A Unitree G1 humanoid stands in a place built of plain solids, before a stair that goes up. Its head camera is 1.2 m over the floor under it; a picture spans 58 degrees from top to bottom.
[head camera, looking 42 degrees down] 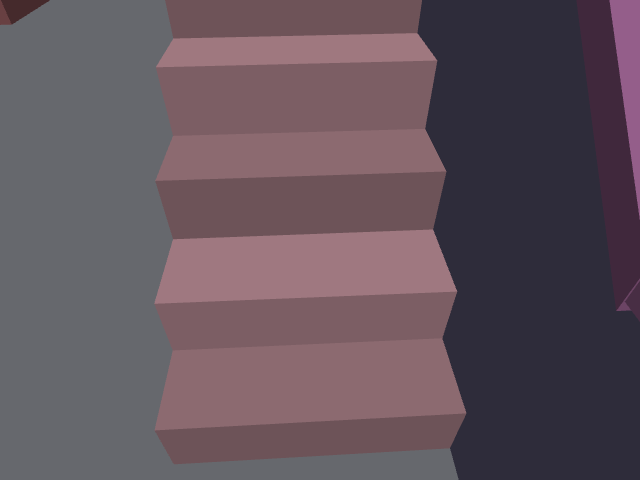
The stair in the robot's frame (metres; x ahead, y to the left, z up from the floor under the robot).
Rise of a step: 0.20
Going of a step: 0.23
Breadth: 0.74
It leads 3 degrees to the left of straight ahead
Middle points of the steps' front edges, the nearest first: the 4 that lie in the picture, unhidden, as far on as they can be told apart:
0.47 0.02 0.20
0.69 0.03 0.39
0.92 0.04 0.59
1.15 0.06 0.78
